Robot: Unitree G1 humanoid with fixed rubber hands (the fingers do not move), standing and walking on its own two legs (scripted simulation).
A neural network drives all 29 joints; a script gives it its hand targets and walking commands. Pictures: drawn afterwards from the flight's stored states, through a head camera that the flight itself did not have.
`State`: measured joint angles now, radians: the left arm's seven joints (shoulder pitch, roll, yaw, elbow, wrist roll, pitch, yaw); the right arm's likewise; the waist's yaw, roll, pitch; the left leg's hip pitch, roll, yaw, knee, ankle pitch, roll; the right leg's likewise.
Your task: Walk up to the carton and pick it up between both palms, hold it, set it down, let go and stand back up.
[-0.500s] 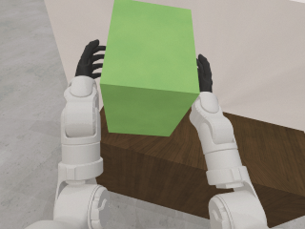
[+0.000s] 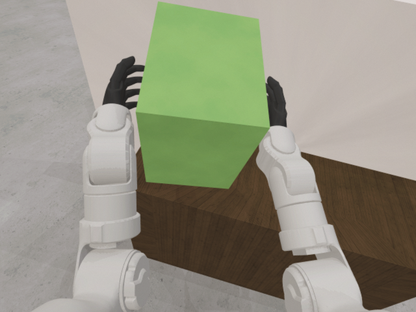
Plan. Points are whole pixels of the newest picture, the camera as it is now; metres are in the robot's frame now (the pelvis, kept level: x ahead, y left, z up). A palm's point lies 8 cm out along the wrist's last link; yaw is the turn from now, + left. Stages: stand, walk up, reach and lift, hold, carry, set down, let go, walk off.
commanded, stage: hold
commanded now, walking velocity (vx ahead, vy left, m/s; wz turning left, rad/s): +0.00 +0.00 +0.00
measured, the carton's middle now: (197, 107) +0.41 +0.01 +0.18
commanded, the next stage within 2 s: none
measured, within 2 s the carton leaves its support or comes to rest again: neither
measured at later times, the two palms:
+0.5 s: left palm (119, 120) +0.37 +0.14 +0.19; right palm (269, 138) +0.35 -0.12 +0.17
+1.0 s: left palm (119, 119) +0.37 +0.14 +0.19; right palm (268, 136) +0.36 -0.12 +0.17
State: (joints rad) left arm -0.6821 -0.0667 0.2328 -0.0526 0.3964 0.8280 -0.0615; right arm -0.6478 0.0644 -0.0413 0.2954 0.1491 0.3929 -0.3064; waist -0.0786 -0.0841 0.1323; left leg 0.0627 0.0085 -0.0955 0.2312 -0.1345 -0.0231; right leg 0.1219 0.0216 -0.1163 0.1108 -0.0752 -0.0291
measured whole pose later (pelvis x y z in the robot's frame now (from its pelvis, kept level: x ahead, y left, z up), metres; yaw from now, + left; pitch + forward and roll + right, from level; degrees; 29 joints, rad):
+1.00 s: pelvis +0.00 +0.01 +0.00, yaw -1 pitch -8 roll -1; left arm -0.62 -0.09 0.20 -0.03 0.39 0.75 -0.02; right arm -0.60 0.05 -0.03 0.33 0.14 0.32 -0.29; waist -0.08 -0.09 0.14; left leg 0.02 0.01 -0.07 0.28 -0.15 -0.01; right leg 0.09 0.01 -0.11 0.13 -0.07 -0.02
